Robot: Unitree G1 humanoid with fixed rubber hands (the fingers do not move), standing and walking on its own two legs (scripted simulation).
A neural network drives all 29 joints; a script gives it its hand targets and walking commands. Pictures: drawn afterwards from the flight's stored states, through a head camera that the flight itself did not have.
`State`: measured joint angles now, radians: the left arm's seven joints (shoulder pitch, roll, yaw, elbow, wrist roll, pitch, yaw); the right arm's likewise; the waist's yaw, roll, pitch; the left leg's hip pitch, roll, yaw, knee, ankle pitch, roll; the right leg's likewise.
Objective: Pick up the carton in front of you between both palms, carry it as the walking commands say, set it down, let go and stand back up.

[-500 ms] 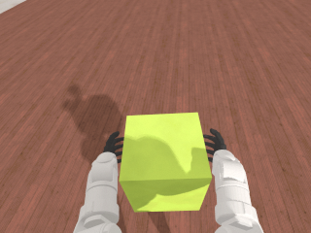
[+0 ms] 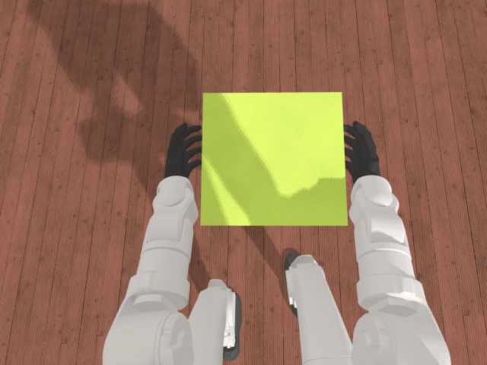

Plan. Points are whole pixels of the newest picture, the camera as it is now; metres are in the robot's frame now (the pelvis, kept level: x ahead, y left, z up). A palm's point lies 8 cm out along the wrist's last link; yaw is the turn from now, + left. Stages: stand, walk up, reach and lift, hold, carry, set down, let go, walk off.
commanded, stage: set down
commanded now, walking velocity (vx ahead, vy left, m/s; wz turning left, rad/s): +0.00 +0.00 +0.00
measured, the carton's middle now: (267, 171) +0.43 -0.06 -0.15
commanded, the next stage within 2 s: none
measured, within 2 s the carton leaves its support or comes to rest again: neither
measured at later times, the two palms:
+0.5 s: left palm (208, 164) +0.47 +0.06 -0.21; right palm (350, 169) +0.42 -0.23 -0.22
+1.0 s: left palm (226, 164) +0.52 +0.04 -0.36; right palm (340, 176) +0.45 -0.25 -0.37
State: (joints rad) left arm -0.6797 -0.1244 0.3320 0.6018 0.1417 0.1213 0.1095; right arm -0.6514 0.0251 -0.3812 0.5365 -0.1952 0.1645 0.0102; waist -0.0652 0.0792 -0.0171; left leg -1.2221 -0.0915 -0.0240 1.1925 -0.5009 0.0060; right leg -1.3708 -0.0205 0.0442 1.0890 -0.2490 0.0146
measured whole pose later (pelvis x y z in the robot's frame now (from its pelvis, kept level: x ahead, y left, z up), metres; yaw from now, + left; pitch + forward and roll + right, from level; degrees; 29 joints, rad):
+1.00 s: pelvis -0.04 +0.00 -0.22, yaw +4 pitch +46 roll +3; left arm -1.38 0.11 0.28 0.90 0.10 0.25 0.15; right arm -1.22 -0.12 -0.53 0.68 -0.19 0.29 -0.02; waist -0.15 0.10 0.11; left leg -2.13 -0.14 0.01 1.99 -0.67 -0.02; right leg -2.30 -0.03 0.06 1.84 -0.35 0.02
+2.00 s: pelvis -0.05 +0.00 -0.28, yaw +3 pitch +40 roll -1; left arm -1.57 0.17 0.15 1.06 0.11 0.20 0.08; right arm -1.41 -0.34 -0.53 1.03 -0.06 0.18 0.07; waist -0.18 0.03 0.35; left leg -2.20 -0.18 -0.03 2.20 -0.70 -0.03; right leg -2.35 -0.07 0.02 2.01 -0.37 0.02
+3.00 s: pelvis -0.05 -0.01 -0.21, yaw +2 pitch +43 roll +3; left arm -1.52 0.35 0.12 1.05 -0.04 0.25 0.09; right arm -1.32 -0.32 -0.38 0.92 0.08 0.18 -0.07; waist -0.18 0.06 0.17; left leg -2.04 -0.11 0.00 1.96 -0.67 -0.02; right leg -2.21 0.00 0.04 1.79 -0.32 0.01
